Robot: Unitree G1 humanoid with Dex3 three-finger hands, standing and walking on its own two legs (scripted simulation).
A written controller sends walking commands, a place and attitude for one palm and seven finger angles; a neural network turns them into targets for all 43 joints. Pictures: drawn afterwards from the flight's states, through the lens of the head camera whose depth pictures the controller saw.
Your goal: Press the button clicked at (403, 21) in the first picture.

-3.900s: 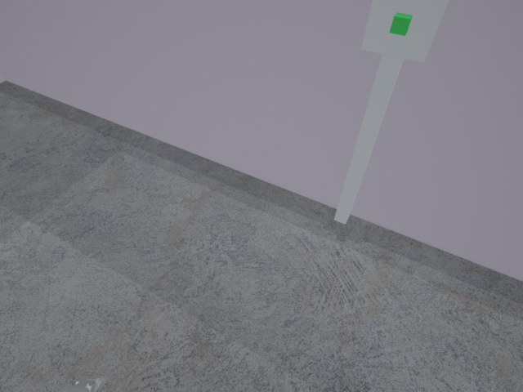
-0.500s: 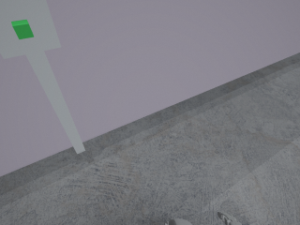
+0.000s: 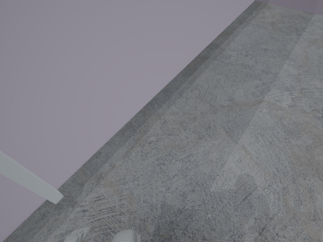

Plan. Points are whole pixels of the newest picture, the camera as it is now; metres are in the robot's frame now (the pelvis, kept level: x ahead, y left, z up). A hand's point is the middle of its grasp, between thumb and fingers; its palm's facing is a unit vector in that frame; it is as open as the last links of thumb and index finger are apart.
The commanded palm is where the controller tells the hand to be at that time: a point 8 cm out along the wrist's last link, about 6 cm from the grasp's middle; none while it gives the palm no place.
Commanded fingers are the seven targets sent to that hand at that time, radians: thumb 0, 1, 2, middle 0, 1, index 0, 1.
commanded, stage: walk to a spot facing it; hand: left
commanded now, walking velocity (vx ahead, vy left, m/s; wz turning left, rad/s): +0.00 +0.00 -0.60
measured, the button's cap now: out of the picture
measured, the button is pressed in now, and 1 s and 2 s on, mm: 0 0 0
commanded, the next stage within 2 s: turn to face it in 1.76 s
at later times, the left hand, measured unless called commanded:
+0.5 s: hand out of the picture +0.14 +0.24 -0.17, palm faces -0.24 -0.95 -0.17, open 7.4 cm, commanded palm none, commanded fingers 0.00 0.90 0.90 -0.20 -0.30 -0.20 -0.30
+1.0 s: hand (128, 224) +0.19 +0.11 -0.14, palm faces -0.56 -0.79 -0.24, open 7.4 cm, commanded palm none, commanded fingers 0.00 0.90 0.90 -0.20 -0.30 -0.20 -0.30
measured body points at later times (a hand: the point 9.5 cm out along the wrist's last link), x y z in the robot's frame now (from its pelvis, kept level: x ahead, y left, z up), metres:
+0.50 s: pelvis +0.01 +0.07 +0.01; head +0.06 +0.09 +0.46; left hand +0.15 +0.29 -0.15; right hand +0.01 -0.19 -0.11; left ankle +0.02 +0.14 -0.73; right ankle -0.08 -0.08 -0.63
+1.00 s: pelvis +0.00 +0.00 +0.01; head +0.00 -0.02 +0.45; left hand +0.22 +0.15 -0.12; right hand -0.13 -0.23 -0.15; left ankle +0.09 +0.13 -0.66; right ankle -0.07 -0.06 -0.73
